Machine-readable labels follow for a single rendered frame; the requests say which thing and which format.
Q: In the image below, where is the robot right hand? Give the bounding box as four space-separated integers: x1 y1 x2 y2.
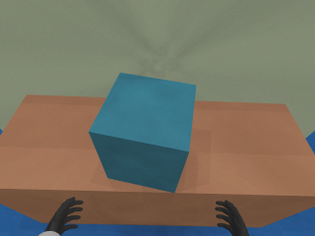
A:
215 200 249 236

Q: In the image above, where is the carton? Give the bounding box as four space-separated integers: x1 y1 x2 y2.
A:
89 73 196 193

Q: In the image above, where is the robot left hand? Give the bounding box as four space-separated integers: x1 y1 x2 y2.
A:
44 197 83 236

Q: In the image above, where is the pedestal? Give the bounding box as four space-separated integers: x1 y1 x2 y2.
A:
0 94 315 228

